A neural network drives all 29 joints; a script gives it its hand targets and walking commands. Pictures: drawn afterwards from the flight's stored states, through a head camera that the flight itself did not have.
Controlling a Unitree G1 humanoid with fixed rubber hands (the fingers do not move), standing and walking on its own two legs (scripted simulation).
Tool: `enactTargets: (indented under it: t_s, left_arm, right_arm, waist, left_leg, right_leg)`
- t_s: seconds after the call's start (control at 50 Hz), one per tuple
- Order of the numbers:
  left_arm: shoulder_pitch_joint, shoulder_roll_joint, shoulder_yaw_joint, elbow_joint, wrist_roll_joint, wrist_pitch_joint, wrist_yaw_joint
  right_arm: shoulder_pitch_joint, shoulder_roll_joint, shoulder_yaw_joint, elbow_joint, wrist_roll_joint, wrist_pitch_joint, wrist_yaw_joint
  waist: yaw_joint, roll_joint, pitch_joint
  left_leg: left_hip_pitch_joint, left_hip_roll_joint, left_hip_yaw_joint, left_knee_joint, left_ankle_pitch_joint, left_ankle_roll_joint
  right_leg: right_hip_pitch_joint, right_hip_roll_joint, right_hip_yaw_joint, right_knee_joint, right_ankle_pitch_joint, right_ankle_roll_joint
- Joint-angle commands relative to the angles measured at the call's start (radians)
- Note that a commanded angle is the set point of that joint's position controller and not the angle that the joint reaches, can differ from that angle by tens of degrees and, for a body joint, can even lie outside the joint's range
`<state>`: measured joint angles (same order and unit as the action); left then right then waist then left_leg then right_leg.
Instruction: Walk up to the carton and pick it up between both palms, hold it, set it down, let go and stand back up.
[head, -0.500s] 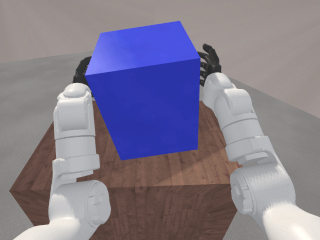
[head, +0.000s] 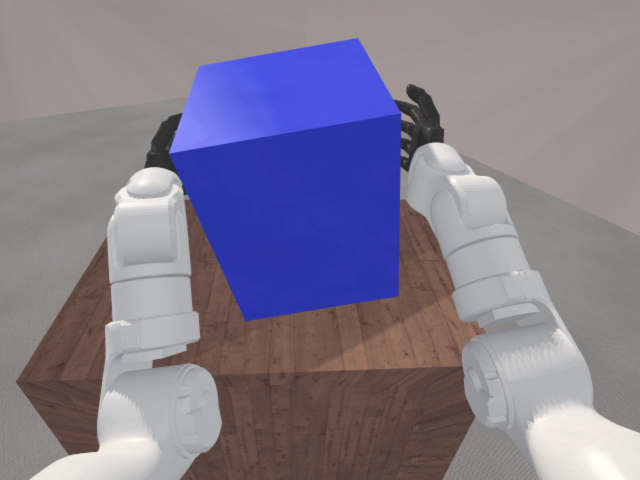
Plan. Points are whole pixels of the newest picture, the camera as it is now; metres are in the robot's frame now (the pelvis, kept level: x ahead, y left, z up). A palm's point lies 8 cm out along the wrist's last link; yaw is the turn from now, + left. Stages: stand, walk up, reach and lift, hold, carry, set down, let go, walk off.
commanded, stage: hold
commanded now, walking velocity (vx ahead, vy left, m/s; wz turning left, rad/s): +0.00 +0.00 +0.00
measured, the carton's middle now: (300, 182) +0.40 +0.00 +0.24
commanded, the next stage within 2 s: none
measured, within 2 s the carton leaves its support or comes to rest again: neither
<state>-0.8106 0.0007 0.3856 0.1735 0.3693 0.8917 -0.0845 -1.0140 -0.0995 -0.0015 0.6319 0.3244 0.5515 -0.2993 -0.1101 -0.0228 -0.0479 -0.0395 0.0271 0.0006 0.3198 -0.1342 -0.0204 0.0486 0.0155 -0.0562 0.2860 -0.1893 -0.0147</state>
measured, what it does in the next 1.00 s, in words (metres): stands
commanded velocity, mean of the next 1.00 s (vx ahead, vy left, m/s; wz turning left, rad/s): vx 0.00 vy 0.00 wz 0.00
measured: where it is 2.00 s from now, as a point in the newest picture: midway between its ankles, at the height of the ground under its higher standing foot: outside the picture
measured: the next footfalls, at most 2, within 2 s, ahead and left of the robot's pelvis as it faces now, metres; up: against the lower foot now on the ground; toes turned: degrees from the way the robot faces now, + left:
none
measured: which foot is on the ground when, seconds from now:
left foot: down 0.00-1.00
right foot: down 0.00-1.00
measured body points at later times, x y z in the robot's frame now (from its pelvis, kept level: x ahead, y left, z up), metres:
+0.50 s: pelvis +0.00 -0.01 +0.00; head -0.08 +0.01 +0.44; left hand +0.38 +0.15 +0.27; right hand +0.38 -0.14 +0.30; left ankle +0.04 +0.13 -0.75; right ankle -0.01 -0.10 -0.75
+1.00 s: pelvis -0.01 +0.00 +0.00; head -0.09 +0.01 +0.44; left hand +0.37 +0.16 +0.27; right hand +0.38 -0.14 +0.30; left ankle +0.04 +0.13 -0.75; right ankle -0.01 -0.10 -0.75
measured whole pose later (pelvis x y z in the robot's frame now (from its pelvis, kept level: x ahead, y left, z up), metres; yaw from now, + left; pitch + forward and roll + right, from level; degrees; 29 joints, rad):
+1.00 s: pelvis -0.01 +0.00 +0.00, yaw +0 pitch -8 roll +0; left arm -0.86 0.01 0.41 0.26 0.38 0.88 -0.09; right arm -1.04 -0.08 -0.05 0.70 0.27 0.54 -0.29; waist -0.10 -0.03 -0.06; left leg -0.05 0.03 0.00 0.31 -0.12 -0.02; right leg 0.03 0.01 -0.06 0.30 -0.19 -0.02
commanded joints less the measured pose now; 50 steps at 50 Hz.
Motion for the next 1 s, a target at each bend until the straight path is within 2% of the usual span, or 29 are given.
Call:
enactTargets:
  t_s: [0.0,0.02,0.04,0.08,0.12,0.14,0.24,0.26,0.28,0.3,0.32,0.36,0.38,0.4,0.42,0.44,0.5,0.58,0.62,0.68,0.7,0.72,0.76,0.82,0.86,0.9,0.92,0.96,0.98]
  left_arm:
    - [-0.757,-0.473,-0.435,-0.125,-0.203,-0.075,-0.13]
    - [-0.738,-0.47,-0.423,-0.12,-0.199,-0.074,-0.133]
    - [-0.729,-0.46,-0.419,-0.109,-0.189,-0.073,-0.137]
    - [-0.732,-0.457,-0.404,-0.091,-0.178,-0.071,-0.143]
    - [-0.739,-0.462,-0.393,-0.059,-0.166,-0.064,-0.149]
    - [-0.734,-0.48,-0.396,-0.068,-0.182,-0.065,-0.152]
    - [-0.792,-0.499,-0.423,-0.049,-0.202,-0.083,-0.145]
    - [-0.799,-0.494,-0.419,-0.051,-0.196,-0.085,-0.14]
    - [-0.79,-0.485,-0.412,-0.04,-0.192,-0.084,-0.14]
    - [-0.796,-0.494,-0.429,-0.076,-0.198,-0.087,-0.136]
    - [-0.789,-0.481,-0.413,-0.06,-0.189,-0.087,-0.132]
    - [-0.755,-0.488,-0.422,-0.061,-0.195,-0.079,-0.13]
    - [-0.757,-0.482,-0.416,-0.059,-0.19,-0.078,-0.131]
    - [-0.738,-0.48,-0.431,-0.076,-0.194,-0.077,-0.133]
    - [-0.708,-0.458,-0.392,-0.033,-0.178,-0.069,-0.142]
    - [-0.718,-0.457,-0.405,-0.071,-0.183,-0.072,-0.149]
    - [-0.704,-0.458,-0.4,-0.082,-0.171,-0.069,-0.156]
    - [-0.766,-0.478,-0.448,-0.142,-0.201,-0.075,-0.15]
    - [-0.784,-0.476,-0.429,-0.106,-0.196,-0.075,-0.145]
    - [-0.771,-0.491,-0.43,-0.076,-0.187,-0.076,-0.137]
    - [-0.773,-0.473,-0.417,-0.092,-0.183,-0.078,-0.136]
    - [-0.767,-0.471,-0.417,-0.081,-0.186,-0.078,-0.137]
    - [-0.753,-0.472,-0.409,-0.073,-0.186,-0.082,-0.14]
    - [-0.766,-0.457,-0.374,-0.011,-0.175,-0.077,-0.149]
    - [-0.788,-0.468,-0.376,-0.003,-0.168,-0.08,-0.15]
    - [-0.79,-0.492,-0.384,0.021,-0.176,-0.082,-0.144]
    - [-0.798,-0.488,-0.389,0.0,-0.179,-0.086,-0.141]
    - [-0.809,-0.479,-0.386,0.003,-0.186,-0.093,-0.141]
    - [-0.798,-0.475,-0.404,-0.03,-0.197,-0.099,-0.141]
  right_arm:
    - [-0.629,0.604,0.274,-0.247,0.134,-0.026,0.12]
    - [-0.614,0.613,0.291,-0.255,0.138,-0.023,0.12]
    - [-0.614,0.607,0.289,-0.252,0.136,-0.021,0.117]
    - [-0.59,0.6,0.273,-0.2,0.114,-0.012,0.12]
    - [-0.618,0.581,0.244,-0.188,0.101,-0.014,0.12]
    - [-0.623,0.597,0.259,-0.217,0.107,-0.021,0.124]
    - [-0.697,0.614,0.244,-0.26,0.096,-0.042,0.127]
    - [-0.682,0.612,0.236,-0.225,0.102,-0.036,0.129]
    - [-0.678,0.614,0.24,-0.215,0.101,-0.036,0.128]
    - [-0.686,0.619,0.252,-0.238,0.105,-0.04,0.129]
    - [-0.662,0.608,0.246,-0.193,0.108,-0.031,0.13]
    - [-0.664,0.595,0.248,-0.223,0.109,-0.036,0.131]
    - [-0.638,0.582,0.235,-0.186,0.105,-0.031,0.131]
    - [-0.612,0.587,0.246,-0.192,0.111,-0.028,0.128]
    - [-0.612,0.578,0.256,-0.182,0.107,-0.02,0.122]
    - [-0.616,0.595,0.27,-0.211,0.121,-0.024,0.116]
    - [-0.616,0.597,0.283,-0.229,0.134,-0.019,0.102]
    - [-0.637,0.609,0.293,-0.273,0.146,-0.024,0.103]
    - [-0.648,0.603,0.263,-0.229,0.126,-0.02,0.113]
    - [-0.651,0.599,0.249,-0.226,0.113,-0.027,0.128]
    - [-0.638,0.615,0.255,-0.22,0.113,-0.028,0.129]
    - [-0.636,0.609,0.258,-0.219,0.115,-0.028,0.128]
    - [-0.653,0.621,0.275,-0.243,0.118,-0.028,0.118]
    - [-0.638,0.598,0.224,-0.156,0.093,-0.02,0.126]
    - [-0.661,0.595,0.2,-0.156,0.077,-0.031,0.138]
    - [-0.678,0.575,0.176,-0.147,0.067,-0.039,0.148]
    - [-0.683,0.579,0.183,-0.144,0.067,-0.044,0.15]
    - [-0.664,0.591,0.184,-0.121,0.07,-0.041,0.148]
    - [-0.666,0.605,0.204,-0.155,0.083,-0.046,0.145]
  waist:
    - [-0.002,0.04,-0.379]
    - [0.01,0.025,-0.349]
    - [-0.007,0.027,-0.338]
    - [0.003,0.028,-0.27]
    - [-0.01,0.037,-0.244]
    - [0.008,0.026,-0.288]
    - [-0.001,0.049,-0.343]
    - [-0.005,0.061,-0.311]
    - [0.012,0.041,-0.324]
    - [0.007,0.044,-0.364]
    - [0.006,0.034,-0.355]
    - [-0.002,0.057,-0.365]
    - [-0.002,0.059,-0.329]
    - [-0.01,0.057,-0.338]
    - [0.003,0.021,-0.3]
    - [-0.001,0.016,-0.325]
    - [-0.009,0.033,-0.321]
    - [-0.01,0.071,-0.369]
    - [-0.006,0.066,-0.302]
    - [0.0,0.077,-0.303]
    - [0.014,0.046,-0.32]
    - [0.007,0.049,-0.325]
    - [0.005,0.008,-0.345]
    - [0.005,0.023,-0.24]
    - [0.005,0.029,-0.261]
    - [-0.004,0.067,-0.276]
    - [0.003,0.059,-0.293]
    - [-0.003,0.05,-0.297]
    - [-0.012,0.044,-0.343]
  left_leg:
    - [0.12,-0.068,0.029,-0.01,0.2,-0.013]
    - [0.094,-0.074,0.034,-0.014,0.204,-0.001]
    - [0.098,-0.076,0.039,-0.015,0.193,-0.004]
    - [0.076,-0.071,0.036,-0.036,0.135,-0.002]
    - [0.074,-0.066,0.031,-0.051,0.094,-0.003]
    - [0.074,-0.07,0.033,-0.042,0.113,-0.003]
    - [0.078,-0.072,0.035,-0.028,0.09,-0.007]
    - [0.081,-0.069,0.027,-0.03,0.105,-0.008]
    - [0.082,-0.073,0.032,-0.025,0.099,-0.003]
    - [0.098,-0.071,0.032,-0.018,0.125,-0.004]
    - [0.106,-0.067,0.034,-0.026,0.123,0.0]
    - [0.104,-0.062,0.03,-0.024,0.134,-0.01]
    - [0.101,-0.062,0.029,-0.026,0.14,-0.015]
    - [0.1,-0.067,0.031,-0.019,0.178,-0.014]
    - [0.09,-0.072,0.043,-0.019,0.174,-0.008]
    - [0.087,-0.079,0.043,-0.019,0.163,-0.003]
    - [0.111,-0.08,0.033,-0.007,0.211,-0.007]
    - [0.109,-0.078,0.032,0.003,0.231,-0.019]
    - [0.096,-0.072,0.034,-0.024,0.137,-0.021]
    - [0.089,-0.066,0.027,-0.032,0.131,-0.015]
    - [0.088,-0.067,0.031,-0.029,0.151,-0.007]
    - [0.092,-0.067,0.032,-0.02,0.151,-0.009]
    - [0.091,-0.071,0.034,-0.023,0.141,0.003]
    - [0.06,-0.064,0.031,-0.057,0.046,0.004]
    - [0.045,-0.059,0.032,-0.061,0.028,0.003]
    - [0.056,-0.049,0.021,-0.069,0.004,0.002]
    - [0.057,-0.05,0.028,-0.065,0.024,0.002]
    - [0.065,-0.057,0.03,-0.054,0.052,0.001]
    - [0.079,-0.061,0.034,-0.04,0.08,-0.003]
  right_leg:
    - [0.046,0.056,-0.008,-0.012,0.25,0.087]
    - [0.059,0.054,0.001,-0.014,0.263,0.094]
    - [0.062,0.05,-0.001,-0.009,0.277,0.096]
    - [0.033,0.05,-0.008,-0.024,0.199,0.092]
    - [0.005,0.046,-0.003,-0.035,0.142,0.083]
    - [0.025,0.052,-0.007,-0.032,0.16,0.083]
    - [-0.005,0.055,0.001,-0.033,0.12,0.081]
    - [-0.021,0.051,0.0,-0.031,0.137,0.08]
    - [-0.008,0.049,0.003,-0.032,0.135,0.086]
    - [0.01,0.05,0.002,-0.023,0.16,0.087]
    - [0.005,0.052,-0.003,-0.022,0.162,0.086]
    - [0.022,0.051,-0.003,-0.018,0.168,0.078]
    - [0.02,0.056,-0.01,-0.022,0.174,0.079]
    - [0.032,0.055,-0.005,-0.021,0.21,0.081]
    - [0.045,0.052,0.0,-0.024,0.234,0.089]
    - [0.062,0.045,0.001,-0.014,0.263,0.1]
    - [0.083,0.047,0.003,-0.003,0.335,0.101]
    - [0.056,0.049,0.002,-0.004,0.302,0.094]
    - [0.01,0.052,-0.008,-0.022,0.181,0.087]
    - [-0.006,0.052,-0.008,-0.027,0.157,0.081]
    - [0.002,0.051,-0.004,-0.024,0.176,0.082]
    - [0.02,0.05,-0.007,-0.02,0.199,0.088]
    - [0.047,0.047,-0.003,-0.018,0.219,0.099]
    - [-0.019,0.046,-0.009,-0.039,0.09,0.086]
    - [-0.018,0.049,-0.004,-0.039,0.048,0.077]
    - [-0.022,0.049,-0.01,-0.034,0.034,0.069]
    - [-0.018,0.049,-0.011,-0.032,0.05,0.071]
    - [-0.008,0.05,-0.011,-0.032,0.09,0.073]
    - [0.006,0.045,0.001,-0.029,0.131,0.076]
